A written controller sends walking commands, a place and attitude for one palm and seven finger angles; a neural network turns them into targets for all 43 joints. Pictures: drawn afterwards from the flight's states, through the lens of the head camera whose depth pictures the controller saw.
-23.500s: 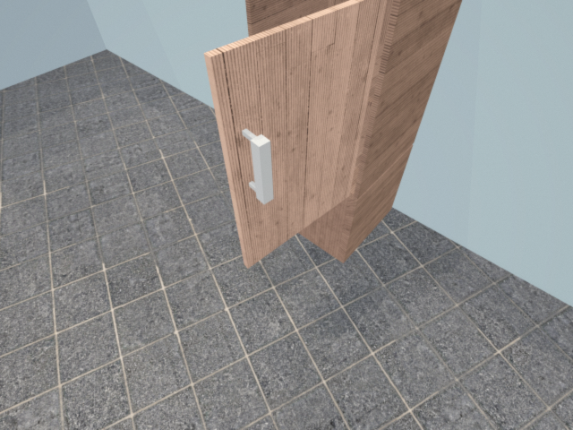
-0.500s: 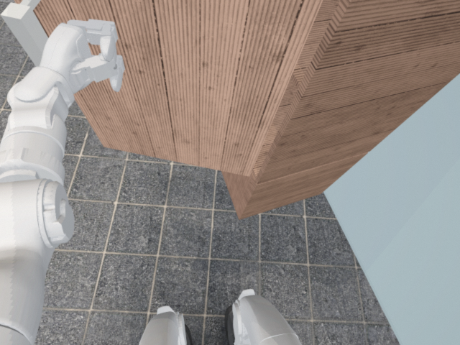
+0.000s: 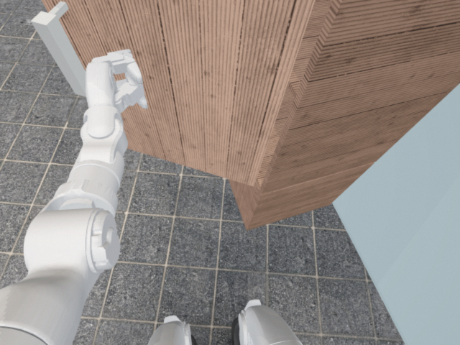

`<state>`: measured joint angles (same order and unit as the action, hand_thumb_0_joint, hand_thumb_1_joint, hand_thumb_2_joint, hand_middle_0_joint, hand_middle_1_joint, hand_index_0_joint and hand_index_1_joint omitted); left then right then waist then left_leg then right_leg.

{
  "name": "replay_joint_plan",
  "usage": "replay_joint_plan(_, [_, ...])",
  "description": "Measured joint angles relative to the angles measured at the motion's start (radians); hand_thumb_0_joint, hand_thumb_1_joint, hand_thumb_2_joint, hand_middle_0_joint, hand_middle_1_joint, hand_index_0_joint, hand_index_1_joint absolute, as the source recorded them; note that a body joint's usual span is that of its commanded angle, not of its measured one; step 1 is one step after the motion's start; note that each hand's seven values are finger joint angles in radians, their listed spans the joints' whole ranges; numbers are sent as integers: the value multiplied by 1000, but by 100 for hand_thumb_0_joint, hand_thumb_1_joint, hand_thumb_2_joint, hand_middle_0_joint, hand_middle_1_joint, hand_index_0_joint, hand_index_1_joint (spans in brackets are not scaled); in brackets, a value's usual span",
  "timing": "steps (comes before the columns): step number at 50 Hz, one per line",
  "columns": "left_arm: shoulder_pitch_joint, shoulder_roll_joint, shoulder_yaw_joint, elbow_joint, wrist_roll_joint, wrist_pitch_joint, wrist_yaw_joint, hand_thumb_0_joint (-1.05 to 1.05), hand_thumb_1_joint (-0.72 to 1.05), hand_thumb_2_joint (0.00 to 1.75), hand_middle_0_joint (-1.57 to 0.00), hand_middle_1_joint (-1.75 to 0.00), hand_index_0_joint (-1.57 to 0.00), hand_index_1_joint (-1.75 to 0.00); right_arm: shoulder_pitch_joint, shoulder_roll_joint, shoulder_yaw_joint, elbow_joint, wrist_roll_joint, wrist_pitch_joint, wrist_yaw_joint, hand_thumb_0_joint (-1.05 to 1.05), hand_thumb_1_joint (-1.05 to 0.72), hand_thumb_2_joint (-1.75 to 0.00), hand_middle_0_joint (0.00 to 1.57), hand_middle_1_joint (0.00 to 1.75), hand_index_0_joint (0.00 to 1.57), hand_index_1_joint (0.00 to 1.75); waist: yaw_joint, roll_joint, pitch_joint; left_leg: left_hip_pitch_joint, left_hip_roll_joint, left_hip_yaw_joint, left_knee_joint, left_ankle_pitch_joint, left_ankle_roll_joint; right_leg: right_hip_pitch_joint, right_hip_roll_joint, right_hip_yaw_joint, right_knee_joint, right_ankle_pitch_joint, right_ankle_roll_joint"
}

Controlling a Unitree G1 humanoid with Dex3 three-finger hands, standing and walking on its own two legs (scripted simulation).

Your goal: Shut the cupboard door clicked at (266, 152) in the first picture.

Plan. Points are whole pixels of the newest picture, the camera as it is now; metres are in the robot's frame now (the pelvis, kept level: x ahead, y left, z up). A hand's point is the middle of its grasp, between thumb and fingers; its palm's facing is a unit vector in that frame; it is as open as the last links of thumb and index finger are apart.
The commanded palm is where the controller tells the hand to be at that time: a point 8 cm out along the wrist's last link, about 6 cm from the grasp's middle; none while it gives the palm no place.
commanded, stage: pull the fist back off the door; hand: left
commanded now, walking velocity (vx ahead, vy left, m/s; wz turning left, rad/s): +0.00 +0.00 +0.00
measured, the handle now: (73, 52) +0.63 +0.20 +0.09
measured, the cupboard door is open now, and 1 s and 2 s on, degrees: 55 55 55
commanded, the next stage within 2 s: draw the hand back to the body in 0.52 s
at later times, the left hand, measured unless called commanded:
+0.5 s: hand (142, 120) +0.46 +0.08 +0.10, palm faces +0.03 -1.00 -0.02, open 3.2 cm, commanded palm +0.44 +0.14 +0.09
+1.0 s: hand (85, 152) +0.39 +0.15 +0.13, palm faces +0.07 -1.00 +0.00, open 3.1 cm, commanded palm +0.35 +0.19 +0.14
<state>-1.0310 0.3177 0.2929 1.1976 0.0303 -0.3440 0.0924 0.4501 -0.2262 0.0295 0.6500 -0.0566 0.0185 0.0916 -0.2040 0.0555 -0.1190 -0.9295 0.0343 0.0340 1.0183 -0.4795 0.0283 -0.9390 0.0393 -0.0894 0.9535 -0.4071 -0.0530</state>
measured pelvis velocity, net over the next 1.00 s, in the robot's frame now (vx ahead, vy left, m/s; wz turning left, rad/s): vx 0.01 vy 0.00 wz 0.00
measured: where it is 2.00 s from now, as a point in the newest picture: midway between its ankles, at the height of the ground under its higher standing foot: outside the picture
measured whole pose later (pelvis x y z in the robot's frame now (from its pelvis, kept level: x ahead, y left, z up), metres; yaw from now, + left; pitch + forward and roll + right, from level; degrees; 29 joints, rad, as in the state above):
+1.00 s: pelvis +0.01 +0.00 +0.04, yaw +0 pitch +8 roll +0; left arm -0.34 0.19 0.16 0.56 -0.18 -0.28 -0.03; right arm 0.38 -0.26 0.00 0.60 0.05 0.02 -0.01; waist -0.05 0.05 -0.10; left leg -0.50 0.02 0.06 0.75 -0.39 0.03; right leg -0.53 0.04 -0.06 0.72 -0.34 -0.05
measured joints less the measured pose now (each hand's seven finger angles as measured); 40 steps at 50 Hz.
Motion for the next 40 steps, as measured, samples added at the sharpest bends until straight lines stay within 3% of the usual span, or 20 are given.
replay_joint_plan(3, [8, -4, 43, 35, -34, 10, -18, 2, 90, 90, -130, -150, -130, -150, 3, -5, 4, -4, 11, 5, -16, 0, -90, -89, 20, 30, 21, 30, -7, -4, 3, 45, 2, 4, -35, 13, -3, 42, 4, 5, -33, 13, -3])
replay_joint_plan(6, [40, -1, 66, 14, -52, -34, -17, 2, 90, 90, -130, -150, -130, -150, 11, -16, -4, -16, 12, -5, -25, 0, -90, -89, 20, 30, 21, 30, -6, -8, 2, 77, 4, 12, -61, 23, -5, 68, 8, 13, -52, 23, -6])
replay_joint_plan(10, [100, 0, 23, -30, -41, -104, -30, 2, 90, 90, -130, -150, -130, -150, 18, -34, -22, -17, 15, -6, -19, 0, -90, -89, 20, 30, 20, 30, 16, -11, -7, 101, 3, 18, -73, 27, -7, 86, 6, 19, -55, 23, -8])
replay_joint_plan(15, [181, -41, -44, -46, -86, -72, -68, 2, 90, 90, -130, -150, -130, -150, 5, -50, -37, -13, 34, 17, -24, 0, -91, -89, 20, 30, 20, 30, 52, -17, 1, 140, -6, 13, -96, 38, -7, 126, -1, 16, -71, 27, -7])
replay_joint_plan(19, [246, -104, -70, -101, -123, -85, -51, 2, 90, 90, -130, -150, -130, -150, -32, -53, -42, -13, 41, 6, -39, 0, -91, -89, 20, 30, 20, 30, 69, -26, 21, 157, -11, 5, -104, 47, -7, 148, -5, 8, -81, 33, -7])
replay_joint_plan(25, [273, -149, -126, -183, -78, -181, -2, 2, 90, 90, -130, -150, -130, -150, -102, -47, -48, 5, 36, -25, -50, 0, -91, -90, 20, 30, 20, 30, 75, -28, 14, 147, -18, 3, -71, 35, -5, 137, -14, 5, -43, 17, -5])
replay_joint_plan(29, [197, -122, -126, -87, -46, -128, 6, 2, 90, 90, -130, -150, -130, -150, -140, -36, -29, 2, 41, -14, -56, 0, -91, -90, 20, 30, 20, 30, 63, -24, 11, 145, -23, 5, -68, 37, -3, 133, -20, 7, -34, 15, -3])
replay_joint_plan(33, [153, -99, -76, -25, -84, -60, 5, 2, 90, 90, -130, -150, -130, -150, -138, -22, -9, -22, 45, -12, -62, 0, -91, -89, 20, 30, 20, 30, 54, -24, 20, 150, -23, 12, -91, 52, -2, 133, -19, 14, -52, 29, -2])
replay_joint_plan(37, [225, -102, -34, -138, -109, -98, -15, 2, 90, 90, -130, -150, -130, -150, -100, -14, -10, -33, 40, -17, -58, 0, -91, -89, 20, 30, 20, 30, 68, -30, 14, 160, -18, 28, -107, 54, -3, 133, -12, 30, -61, 35, -4])
replay_joint_plan(40, [353, -104, -49, -284, -106, -129, -46, 2, 90, 90, -130, -150, -130, -150, -64, -17, -20, -34, 46, -8, -52, 0, -91, -89, 20, 30, 20, 30, 89, -22, -1, 198, -13, 39, -126, 47, -3, 165, -5, 43, -76, 32, -3])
